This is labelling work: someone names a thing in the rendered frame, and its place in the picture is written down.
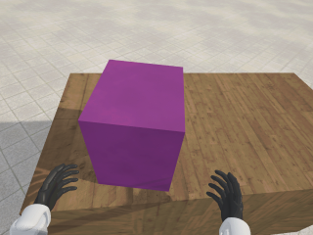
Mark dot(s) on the left robot forearm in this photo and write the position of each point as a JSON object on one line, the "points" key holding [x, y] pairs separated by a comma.
{"points": [[34, 221]]}

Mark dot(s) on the robot right hand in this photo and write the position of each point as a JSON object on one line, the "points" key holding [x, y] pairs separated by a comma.
{"points": [[230, 203]]}

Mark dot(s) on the robot left hand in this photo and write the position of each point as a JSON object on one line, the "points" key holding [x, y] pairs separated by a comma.
{"points": [[52, 187]]}

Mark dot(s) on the right robot forearm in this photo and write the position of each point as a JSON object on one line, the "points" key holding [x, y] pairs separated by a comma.
{"points": [[234, 226]]}

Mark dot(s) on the carton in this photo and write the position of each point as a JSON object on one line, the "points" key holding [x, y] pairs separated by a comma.
{"points": [[133, 124]]}

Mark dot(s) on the pedestal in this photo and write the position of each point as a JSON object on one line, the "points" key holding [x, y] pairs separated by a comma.
{"points": [[256, 125]]}

